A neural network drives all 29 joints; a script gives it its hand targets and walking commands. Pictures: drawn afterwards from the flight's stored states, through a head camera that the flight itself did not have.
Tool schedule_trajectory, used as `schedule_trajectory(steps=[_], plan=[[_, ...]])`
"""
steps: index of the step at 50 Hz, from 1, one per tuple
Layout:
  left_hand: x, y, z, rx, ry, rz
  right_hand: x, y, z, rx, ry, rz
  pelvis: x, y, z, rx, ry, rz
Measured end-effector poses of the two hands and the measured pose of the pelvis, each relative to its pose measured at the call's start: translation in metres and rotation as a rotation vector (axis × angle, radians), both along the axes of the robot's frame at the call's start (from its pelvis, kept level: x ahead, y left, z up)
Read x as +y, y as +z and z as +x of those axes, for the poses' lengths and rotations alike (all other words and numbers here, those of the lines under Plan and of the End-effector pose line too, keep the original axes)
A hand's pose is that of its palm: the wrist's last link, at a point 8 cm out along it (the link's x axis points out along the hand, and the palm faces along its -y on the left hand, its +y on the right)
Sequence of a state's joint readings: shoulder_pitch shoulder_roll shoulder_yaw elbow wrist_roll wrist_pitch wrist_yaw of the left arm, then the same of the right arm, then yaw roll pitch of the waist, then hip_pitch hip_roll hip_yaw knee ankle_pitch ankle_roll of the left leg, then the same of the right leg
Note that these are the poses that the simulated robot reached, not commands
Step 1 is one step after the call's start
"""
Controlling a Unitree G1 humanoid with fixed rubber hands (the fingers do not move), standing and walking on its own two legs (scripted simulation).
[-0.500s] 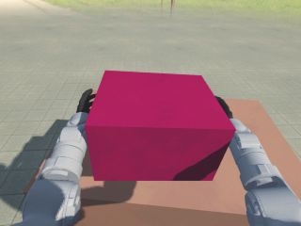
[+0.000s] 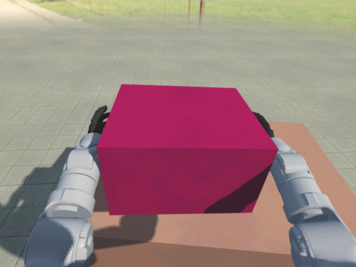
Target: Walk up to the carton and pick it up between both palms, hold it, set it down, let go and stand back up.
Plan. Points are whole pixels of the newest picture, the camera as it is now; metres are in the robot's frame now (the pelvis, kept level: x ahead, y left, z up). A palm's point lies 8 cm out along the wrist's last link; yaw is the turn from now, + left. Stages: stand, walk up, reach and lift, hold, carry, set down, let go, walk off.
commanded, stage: hold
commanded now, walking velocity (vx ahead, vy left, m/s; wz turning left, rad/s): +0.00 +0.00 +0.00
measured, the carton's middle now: (181, 143) +0.37 +0.03 +0.16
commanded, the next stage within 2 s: none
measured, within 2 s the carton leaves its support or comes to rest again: neither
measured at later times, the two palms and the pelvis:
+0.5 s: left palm (92, 135) +0.35 +0.22 +0.19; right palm (268, 141) +0.36 -0.17 +0.18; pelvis -0.02 +0.00 +0.00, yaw +0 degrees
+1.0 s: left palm (92, 135) +0.36 +0.23 +0.18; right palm (262, 137) +0.38 -0.16 +0.18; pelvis -0.01 +0.00 +0.00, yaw +0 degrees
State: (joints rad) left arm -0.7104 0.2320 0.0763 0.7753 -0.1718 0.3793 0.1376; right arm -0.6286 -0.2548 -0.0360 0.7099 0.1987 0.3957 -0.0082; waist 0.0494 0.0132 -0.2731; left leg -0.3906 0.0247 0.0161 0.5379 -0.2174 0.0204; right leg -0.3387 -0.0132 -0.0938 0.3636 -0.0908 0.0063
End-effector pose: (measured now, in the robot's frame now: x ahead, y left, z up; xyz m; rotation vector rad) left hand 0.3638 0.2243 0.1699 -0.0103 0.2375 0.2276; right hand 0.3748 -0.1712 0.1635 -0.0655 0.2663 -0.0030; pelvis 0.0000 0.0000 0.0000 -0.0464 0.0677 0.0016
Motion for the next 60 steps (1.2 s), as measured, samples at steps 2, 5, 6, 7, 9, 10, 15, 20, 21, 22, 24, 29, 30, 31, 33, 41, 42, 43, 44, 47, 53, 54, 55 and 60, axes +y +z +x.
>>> schedule_trajectory(steps=[2, 5, 6, 7, 9, 10, 15, 20, 21, 22, 24, 29, 30, 31, 33, 41, 42, 43, 44, 47, 53, 54, 55, 60], plan=[[0.0, 0.001, -0.002, -0.001, 0.0, 0.001, 0.0, 0.001, -0.002, -0.001, 0.0, 0.001, 0.0, 0.0, -0.001, -0.003, 0.0, 0.0], [0.0, 0.003, -0.005, -0.001, 0.001, 0.003, 0.0, 0.003, -0.005, -0.001, 0.0, 0.003, 0.0, 0.0, -0.003, -0.007, 0.001, 0.0], [0.0, 0.004, -0.006, -0.001, 0.001, 0.003, 0.0, 0.003, -0.006, -0.001, 0.001, 0.003, 0.0, 0.0, -0.004, -0.009, 0.001, 0.0], [0.0, 0.004, -0.007, 0.0, 0.001, 0.003, 0.0, 0.003, -0.007, -0.001, 0.0, 0.004, 0.0, 0.0, -0.005, -0.01, 0.001, 0.0], [0.0, 0.005, -0.009, 0.0, 0.001, 0.003, 0.0, 0.004, -0.009, 0.0, 0.001, 0.005, 0.0, 0.0, -0.006, -0.013, 0.001, 0.0], [0.0, 0.006, -0.01, 0.0, 0.002, 0.003, 0.0, 0.004, -0.009, 0.0, 0.001, 0.005, 0.0, 0.0, -0.007, -0.014, 0.001, 0.001], [-0.001, 0.009, -0.015, -0.001, 0.003, 0.002, -0.001, 0.007, -0.014, -0.001, 0.0, 0.011, -0.001, -0.001, -0.011, -0.019, 0.001, 0.001], [-0.001, 0.015, -0.018, -0.009, 0.006, -0.001, -0.001, 0.011, -0.016, -0.008, 0.0, 0.021, -0.001, -0.001, -0.014, -0.024, 0.002, 0.001], [0.0, 0.016, -0.018, -0.012, 0.006, -0.001, 0.0, 0.012, -0.016, -0.01, 0.0, 0.024, -0.001, -0.001, -0.014, -0.024, 0.002, 0.001], [0.0, 0.017, -0.018, -0.014, 0.006, -0.001, 0.0, 0.014, -0.016, -0.012, -0.001, 0.027, -0.001, -0.001, -0.015, -0.025, 0.002, 0.001], [0.0, 0.02, -0.018, -0.019, 0.006, -0.001, 0.0, 0.016, -0.016, -0.016, -0.002, 0.034, -0.001, -0.001, -0.015, -0.026, 0.002, 0.001], [0.001, 0.024, -0.017, -0.028, 0.007, -0.005, 0.001, 0.019, -0.014, -0.023, -0.001, 0.039, -0.001, -0.001, -0.016, -0.027, 0.004, 0.001], [0.002, 0.024, -0.016, -0.028, 0.007, -0.006, 0.001, 0.02, -0.013, -0.024, -0.001, 0.039, -0.001, -0.001, -0.016, -0.027, 0.004, 0.001], [0.002, 0.025, -0.016, -0.028, 0.007, -0.007, 0.002, 0.02, -0.012, -0.024, -0.001, 0.038, -0.001, -0.001, -0.016, -0.027, 0.004, 0.001], [0.002, 0.024, -0.014, -0.026, 0.007, -0.008, 0.002, 0.019, -0.011, -0.022, -0.001, 0.037, -0.001, -0.001, -0.016, -0.026, 0.004, 0.001], [0.003, 0.016, -0.009, -0.007, 0.008, -0.009, 0.003, 0.013, -0.005, -0.002, 0.001, 0.037, -0.001, -0.001, -0.012, -0.021, 0.005, 0.001], [0.004, 0.015, -0.008, -0.006, 0.008, -0.009, 0.004, 0.013, -0.004, -0.001, 0.001, 0.037, -0.001, -0.001, -0.011, -0.02, 0.005, 0.001], [0.004, 0.014, -0.008, -0.005, 0.009, -0.008, 0.004, 0.012, -0.003, 0.0, 0.001, 0.038, 0.0, -0.001, -0.01, -0.019, 0.005, 0.0], [0.005, 0.014, -0.008, -0.004, 0.009, -0.008, 0.005, 0.012, -0.002, 0.001, 0.002, 0.039, 0.0, 0.0, -0.01, -0.018, 0.005, 0.0], [0.006, 0.012, -0.007, -0.003, 0.012, -0.006, 0.006, 0.012, 0.0, 0.002, 0.004, 0.041, 0.001, 0.0, -0.008, -0.016, 0.005, -0.001], [0.01, 0.011, -0.007, -0.009, 0.017, -0.004, 0.01, 0.013, 0.003, -0.004, 0.008, 0.043, 0.003, 0.0, -0.006, -0.013, 0.006, -0.003], [0.01, 0.011, -0.007, -0.009, 0.017, -0.004, 0.01, 0.014, 0.003, -0.005, 0.008, 0.043, 0.003, 0.0, -0.006, -0.012, 0.006, -0.003], [0.011, 0.011, -0.007, -0.009, 0.017, -0.004, 0.011, 0.014, 0.003, -0.005, 0.008, 0.042, 0.003, 0.0, -0.005, -0.012, 0.006, -0.004], [0.013, 0.011, -0.007, -0.007, 0.019, -0.006, 0.013, 0.014, 0.004, -0.001, 0.009, 0.043, 0.005, 0.0, -0.005, -0.013, 0.006, -0.006]])
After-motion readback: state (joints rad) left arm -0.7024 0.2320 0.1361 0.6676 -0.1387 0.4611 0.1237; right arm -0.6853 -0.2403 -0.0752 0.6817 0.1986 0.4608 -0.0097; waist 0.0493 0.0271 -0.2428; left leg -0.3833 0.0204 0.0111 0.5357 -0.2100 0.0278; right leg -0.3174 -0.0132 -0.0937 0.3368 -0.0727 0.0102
